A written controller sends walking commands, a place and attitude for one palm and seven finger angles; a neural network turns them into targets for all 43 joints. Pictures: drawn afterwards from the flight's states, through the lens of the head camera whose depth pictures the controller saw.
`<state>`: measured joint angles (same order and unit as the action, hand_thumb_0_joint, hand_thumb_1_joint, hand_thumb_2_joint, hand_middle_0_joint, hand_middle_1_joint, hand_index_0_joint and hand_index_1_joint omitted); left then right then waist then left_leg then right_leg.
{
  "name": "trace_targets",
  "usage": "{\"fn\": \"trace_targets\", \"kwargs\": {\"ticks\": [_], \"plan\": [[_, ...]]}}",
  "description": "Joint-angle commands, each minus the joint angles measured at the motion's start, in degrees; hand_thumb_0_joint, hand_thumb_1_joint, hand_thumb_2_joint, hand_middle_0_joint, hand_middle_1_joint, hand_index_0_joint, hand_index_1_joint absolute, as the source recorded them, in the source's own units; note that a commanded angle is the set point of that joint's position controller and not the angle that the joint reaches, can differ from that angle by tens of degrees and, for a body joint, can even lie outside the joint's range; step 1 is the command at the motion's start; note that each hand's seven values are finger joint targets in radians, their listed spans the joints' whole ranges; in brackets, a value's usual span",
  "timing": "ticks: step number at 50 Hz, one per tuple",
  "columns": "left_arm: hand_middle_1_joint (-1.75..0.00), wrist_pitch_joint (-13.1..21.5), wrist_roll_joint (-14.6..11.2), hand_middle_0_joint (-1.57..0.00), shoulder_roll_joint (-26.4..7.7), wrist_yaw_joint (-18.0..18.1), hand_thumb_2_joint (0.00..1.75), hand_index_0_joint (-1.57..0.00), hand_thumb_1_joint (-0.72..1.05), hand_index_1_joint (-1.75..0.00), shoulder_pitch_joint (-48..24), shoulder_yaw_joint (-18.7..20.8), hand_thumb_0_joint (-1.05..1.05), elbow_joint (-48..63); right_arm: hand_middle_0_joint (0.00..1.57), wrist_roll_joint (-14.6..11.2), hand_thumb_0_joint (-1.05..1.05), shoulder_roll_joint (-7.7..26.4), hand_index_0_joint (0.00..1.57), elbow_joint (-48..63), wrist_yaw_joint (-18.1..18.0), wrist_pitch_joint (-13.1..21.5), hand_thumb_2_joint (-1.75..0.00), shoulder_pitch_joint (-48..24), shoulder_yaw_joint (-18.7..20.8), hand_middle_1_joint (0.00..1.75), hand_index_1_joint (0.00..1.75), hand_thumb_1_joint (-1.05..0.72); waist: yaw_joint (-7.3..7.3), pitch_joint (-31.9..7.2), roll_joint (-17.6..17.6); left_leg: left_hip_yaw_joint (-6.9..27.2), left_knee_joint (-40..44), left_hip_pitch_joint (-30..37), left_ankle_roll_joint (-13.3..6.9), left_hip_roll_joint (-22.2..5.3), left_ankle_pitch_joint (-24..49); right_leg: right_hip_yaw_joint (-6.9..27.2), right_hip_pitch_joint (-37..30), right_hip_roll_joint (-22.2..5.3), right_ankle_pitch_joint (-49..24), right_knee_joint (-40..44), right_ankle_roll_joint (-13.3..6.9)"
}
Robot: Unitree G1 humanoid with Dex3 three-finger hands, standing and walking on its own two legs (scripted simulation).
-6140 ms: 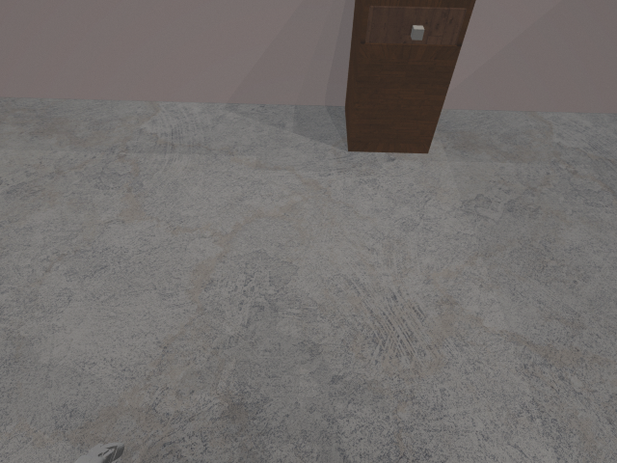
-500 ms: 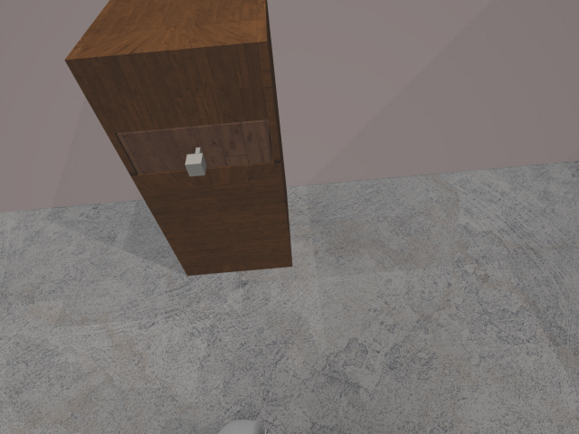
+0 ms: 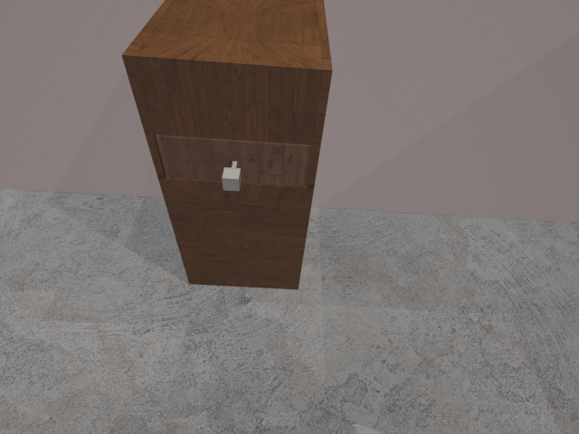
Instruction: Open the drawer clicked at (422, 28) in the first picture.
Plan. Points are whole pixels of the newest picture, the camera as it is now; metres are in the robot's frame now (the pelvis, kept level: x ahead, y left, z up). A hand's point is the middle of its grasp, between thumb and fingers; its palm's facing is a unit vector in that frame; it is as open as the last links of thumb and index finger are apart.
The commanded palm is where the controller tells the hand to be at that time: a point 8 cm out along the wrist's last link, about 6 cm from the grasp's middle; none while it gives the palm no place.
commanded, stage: take the last steps up to it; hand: left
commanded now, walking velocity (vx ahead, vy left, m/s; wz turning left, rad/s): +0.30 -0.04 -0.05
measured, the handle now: (233, 173) +0.73 +0.19 -0.13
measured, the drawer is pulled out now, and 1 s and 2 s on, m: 0.00 0.00 0.00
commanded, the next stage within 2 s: come to a stop and stand still in 0.50 s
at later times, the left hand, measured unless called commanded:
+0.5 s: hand (217, 390) +0.22 +0.13 -0.17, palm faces +0.03 -0.98 -0.22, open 7.2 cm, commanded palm none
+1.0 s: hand (213, 368) +0.26 +0.15 -0.18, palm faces +0.02 -0.97 -0.25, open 7.4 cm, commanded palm none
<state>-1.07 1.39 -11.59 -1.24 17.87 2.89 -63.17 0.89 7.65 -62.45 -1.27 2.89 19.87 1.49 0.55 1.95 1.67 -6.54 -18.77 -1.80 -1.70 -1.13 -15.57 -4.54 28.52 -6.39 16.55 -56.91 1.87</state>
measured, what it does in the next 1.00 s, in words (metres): walks ahead: right foot, then left foot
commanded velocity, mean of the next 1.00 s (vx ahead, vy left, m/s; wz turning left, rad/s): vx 0.04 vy -0.03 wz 0.01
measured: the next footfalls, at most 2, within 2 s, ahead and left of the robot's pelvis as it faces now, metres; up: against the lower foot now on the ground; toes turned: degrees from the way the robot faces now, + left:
right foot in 0.24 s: +0.22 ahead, -0.15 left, +0.00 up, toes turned -10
left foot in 0.66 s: +0.29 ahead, +0.08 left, +0.00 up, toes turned +7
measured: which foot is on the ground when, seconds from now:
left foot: down 0.00-0.26, up 0.28-0.64, down 0.66-1.00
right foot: up 0.00-0.22, down 0.24-0.68, up 0.70-1.00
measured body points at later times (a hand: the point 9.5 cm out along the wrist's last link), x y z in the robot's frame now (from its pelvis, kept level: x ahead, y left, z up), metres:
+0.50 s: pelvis +0.16 -0.05 -0.01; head +0.17 -0.06 +0.44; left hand +0.22 +0.18 -0.15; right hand +0.17 -0.29 -0.17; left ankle +0.17 +0.09 -0.69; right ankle +0.18 -0.14 -0.75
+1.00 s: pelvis +0.23 -0.05 -0.01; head +0.27 -0.06 +0.44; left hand +0.26 +0.20 -0.16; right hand +0.30 -0.29 -0.16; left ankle +0.25 +0.08 -0.75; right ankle +0.22 -0.18 -0.72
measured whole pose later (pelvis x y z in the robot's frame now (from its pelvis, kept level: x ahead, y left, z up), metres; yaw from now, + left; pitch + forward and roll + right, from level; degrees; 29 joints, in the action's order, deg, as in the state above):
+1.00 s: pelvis +0.23 -0.05 -0.01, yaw -2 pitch -1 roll +0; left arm -2.9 0.8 -11.2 1.3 12.7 3.3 -59.0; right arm 1.1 9.7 -59.5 -2.4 -1.3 6.7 3.2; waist 0.7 6.1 -0.1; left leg -7.8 -26.5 -13.4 0.7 -4.7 -12.0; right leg -2.3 20.5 -2.9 24.9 -45.5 1.1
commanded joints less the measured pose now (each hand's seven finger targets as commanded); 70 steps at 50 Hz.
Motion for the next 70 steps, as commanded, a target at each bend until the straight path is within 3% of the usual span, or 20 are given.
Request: {"fn": "trace_targets", "kwargs": {"ticks": [1, 8, 11, 13, 14, 16, 20, 28, 31, 33, 39, 45, 50, 51, 53, 54, 55, 63, 67, 70], "plan": [[-0.30, 1.6, 0.0, -0.20, -1.0, 0.3, 0.90, -0.20, 0.90, -0.30, -7.0, 0.2, 0.00, 5.4, 0.20, 0.0, 0.00, 8.1, 0.20, -0.4, -0.6, 1.1, -0.90, 5.7, 1.7, 0.30, 0.30, -0.90, -1.61, 6.4, -7.9, 8.0, 9.2, 0.7, -7.5, -14.8, 16.0, 0.2, 8.5, -1.5, -3.4, 4.5, 0.8], [-0.30, 2.6, -0.3, -0.20, -0.6, 0.1, 0.90, -0.20, 0.90, -0.30, -12.8, 0.5, 0.00, 7.8, 0.20, 0.9, 0.00, 8.2, 0.20, -2.4, -0.6, 0.7, -0.90, 7.9, 2.3, 0.30, 0.30, -0.90, -2.48, 7.0, -8.8, 6.8, 3.3, -1.2, -6.2, -15.7, 23.0, -2.5, -2.1, 1.7, -2.4, 19.6, -2.0], [-0.30, 3.9, 0.1, -0.20, -4.0, 0.6, 0.90, -0.20, 0.90, -0.30, 3.2, 1.7, 0.00, 2.7, 0.20, 0.1, 0.00, 8.2, 0.20, -2.5, -0.4, 0.7, -0.90, 6.3, 2.2, 0.30, 0.30, -0.90, 5.04, -1.3, -4.3, 1.7, -16.4, -7.8, -2.5, -10.5, 28.5, -2.9, -26.0, 3.7, -8.5, 27.4, -4.0], [-0.30, 4.7, -0.5, -0.20, -13.4, 1.7, 0.90, -0.20, 0.90, -0.30, 14.1, 3.5, 0.00, 0.1, 0.20, -0.9, 0.00, 4.0, 0.20, 0.5, 0.1, 0.7, -0.90, 8.1, 1.6, 0.30, 0.30, -0.90, 6.23, -11.6, 12.6, 0.4, -50.0, -28.3, 1.2, 0.4, -17.9, 29.1, -42.4, -21.1, -21.0, 37.3, -14.2], [-0.30, 4.5, -0.9, -0.20, -13.1, 1.9, 0.90, -0.20, 0.90, -0.30, 10.0, 3.5, 0.00, 1.1, 0.20, -1.0, 0.00, 4.7, 0.20, 0.5, 0.1, 0.2, -0.90, 5.3, 1.9, 0.30, 0.30, -0.90, 6.14, -11.0, 9.4, 6.6, -55.7, -28.4, 0.5, -2.5, -16.6, 29.4, -35.6, -20.8, -10.2, 40.5, -15.2], [-0.30, 4.2, -0.8, -0.20, -7.4, 2.4, 0.90, -0.20, 0.90, -0.30, -0.1, 1.8, 0.00, 3.8, 0.20, -0.1, 0.00, 4.2, 0.20, 1.3, 0.6, -0.5, -0.90, 0.4, 2.2, 0.30, 0.30, -0.90, 2.68, 0.2, 1.9, 7.5, -55.8, -29.9, 0.6, -6.6, -7.6, 20.9, -19.6, -16.4, 2.5, 44.4, -12.6], [-0.30, 4.7, -0.2, -0.20, -2.7, 2.6, 0.90, -0.20, 0.90, -0.30, -4.8, 0.3, 0.00, 4.6, 0.20, 0.7, 0.00, 1.8, 0.20, -0.2, 1.1, -2.6, -0.90, 5.2, 1.7, 0.30, 0.30, -0.90, -2.62, 1.1, 4.8, 4.3, -43.7, -21.9, 2.5, -7.0, -2.7, 6.9, -8.2, -10.2, -2.0, 47.5, -9.8], [-0.30, 4.3, 0.1, -0.20, -6.2, 1.9, 0.90, -0.20, 0.90, -0.30, -0.9, 1.3, 0.00, 3.2, 0.20, 0.3, 0.00, 3.0, 0.20, 4.0, 1.8, -1.3, -0.90, -3.3, 1.3, 0.30, 0.30, -0.90, -0.19, 0.0, 4.8, 1.0, -19.4, -17.8, 2.5, -4.1, -1.5, 6.5, -15.5, -9.4, -2.2, 44.7, -11.4], [-0.30, 3.5, -0.5, -0.20, -4.0, 2.0, 0.90, -0.20, 0.90, -0.30, -1.6, 0.5, 0.00, 2.7, 0.20, 0.3, 0.00, 4.2, 0.20, 2.1, 1.2, -0.3, -0.90, -0.5, 0.7, 0.30, 0.30, -0.90, -2.31, 0.8, 1.4, 0.9, -6.7, -4.7, 3.0, -3.3, 6.5, 3.1, -9.2, -4.8, -1.9, 37.1, -7.6], [-0.30, 2.7, -1.0, -0.20, 0.7, 2.2, 0.90, -0.20, 0.90, -0.30, 2.3, -1.0, 0.00, 2.4, 0.20, 0.3, 0.00, 10.0, 0.20, 2.0, 0.2, 0.0, -0.90, 1.1, 0.9, 0.30, 0.30, -0.90, -1.07, -1.8, -13.1, 15.0, -1.1, -1.7, -2.7, -17.2, 25.5, -1.7, -8.0, 2.0, 3.0, 26.3, -2.0], [-0.30, 0.6, -0.8, -0.20, -2.7, 3.3, 0.90, -0.20, 0.90, -0.30, 2.8, -0.9, 0.00, 1.0, 0.20, -0.5, 0.00, 10.3, 0.20, 1.5, -2.3, -1.6, -0.90, -4.6, 1.6, 0.30, 0.30, -0.90, -1.01, -3.7, -11.1, 10.8, -3.1, 3.8, -7.1, -18.2, 62.0, 2.3, -7.3, 1.7, 8.7, 16.2, -0.4], [-0.30, -1.3, -0.4, -0.20, -2.0, 3.0, 0.90, -0.20, 0.90, -0.30, 0.6, 0.9, 0.00, 5.0, 0.20, 0.3, 0.00, 12.8, 0.20, 4.5, -2.1, -3.6, -0.90, -9.3, 3.8, 0.30, 0.30, -0.90, -0.53, -6.1, -9.3, 8.2, -3.7, 0.3, -8.4, -19.1, 47.1, 4.3, -4.2, 2.8, 10.9, 4.5, -0.4], [-0.30, -0.6, -0.4, -0.20, -1.8, 2.8, 0.90, -0.20, 0.90, -0.30, 3.3, 0.8, 0.00, 5.4, 0.20, 0.4, 0.00, 12.1, 0.20, 5.7, -0.7, -4.0, -0.90, -12.7, 3.9, 0.30, 0.30, -0.90, 1.56, -5.1, -11.1, 6.2, -5.3, -9.3, -4.6, -15.3, 25.2, 1.0, -15.5, 3.1, 0.0, 22.0, -0.8], [-0.30, -0.1, -0.1, -0.20, -2.9, 2.8, 0.90, -0.20, 0.90, -0.30, 4.7, 0.8, 0.00, 5.0, 0.20, 0.1, 0.00, 11.4, 0.20, 5.8, -0.5, -4.1, -0.90, -12.6, 3.9, 0.30, 0.30, -0.90, 2.21, -5.4, -7.9, 5.0, -8.8, -11.3, -2.2, -12.6, 17.4, 1.4, -19.0, 2.7, -7.2, 30.0, -0.7], [-0.30, 1.1, 0.6, -0.20, -9.8, 3.2, 0.90, -0.20, 0.90, -0.30, -0.1, 1.0, 0.00, 6.4, 0.20, -0.6, 0.00, 4.9, 0.20, 6.8, 0.5, -4.5, -0.90, -9.5, 2.6, 0.30, 0.30, -0.90, -0.49, -2.4, 12.7, 0.1, -20.4, -18.6, 3.1, -1.2, -10.8, 16.7, -16.6, -11.8, -21.8, 39.2, -6.5], [-0.30, 0.8, 0.3, -0.20, -10.5, 3.0, 0.90, -0.20, 0.90, -0.30, -0.5, 0.9, 0.00, 7.3, 0.20, -0.6, 0.00, 5.1, 0.20, 7.0, 0.5, -5.3, -0.90, -10.8, 2.7, 0.30, 0.30, -0.90, 0.95, -2.5, 8.3, 4.2, -26.6, -16.1, 2.6, -1.1, -16.1, 16.5, -11.5, -14.2, -17.8, 40.8, -10.0], [-0.30, 0.9, 0.4, -0.20, -10.8, 3.1, 0.90, -0.20, 0.90, -0.30, -2.7, 1.3, 0.00, 7.4, 0.20, -0.3, 0.00, 5.2, 0.20, 7.1, 0.2, -6.0, -0.90, -11.3, 2.7, 0.30, 0.30, -0.90, 0.52, -1.6, 15.0, 6.2, -31.1, -17.6, 2.1, -1.1, -16.6, 18.6, -9.5, -12.6, -12.5, 42.2, -11.1], [-0.30, 1.4, -0.2, -0.20, -7.0, 3.4, 0.90, -0.20, 0.90, -0.30, -4.0, 0.5, 0.00, 5.8, 0.20, -0.6, 0.00, 4.5, 0.20, 2.7, -0.1, -4.1, -0.90, -5.8, 1.2, 0.30, 0.30, -0.90, 0.21, -3.1, 5.2, 5.2, -16.8, -14.3, 2.7, -1.7, -8.3, 12.3, -19.4, -7.6, -17.5, 38.9, -11.6], [-0.30, 1.5, -1.5, -0.20, -3.6, 3.2, 0.90, -0.20, 0.90, -0.30, -4.0, -0.6, 0.00, 4.2, 0.20, -0.1, 0.00, 6.3, 0.20, -0.1, -0.7, -2.4, -0.90, -2.7, 0.3, 0.30, 0.30, -0.90, 0.22, -3.5, -3.8, 10.5, -1.2, -5.1, 0.5, -6.7, 11.4, 7.8, -16.5, -0.5, -12.7, 36.0, -4.3], [-0.30, 1.3, -1.2, -0.20, -3.3, 3.1, 0.90, -0.20, 0.90, -0.30, -4.3, -0.6, 0.00, 2.8, 0.20, -0.1, 0.00, 5.8, 0.20, -0.8, -0.7, -2.2, -0.90, -4.2, -0.1, 0.30, 0.30, -0.90, 0.97, -0.6, -8.1, 10.1, 1.3, -11.6, 0.7, -7.1, 5.3, 5.9, -20.8, 0.6, -9.5, 36.8, -3.1]]}}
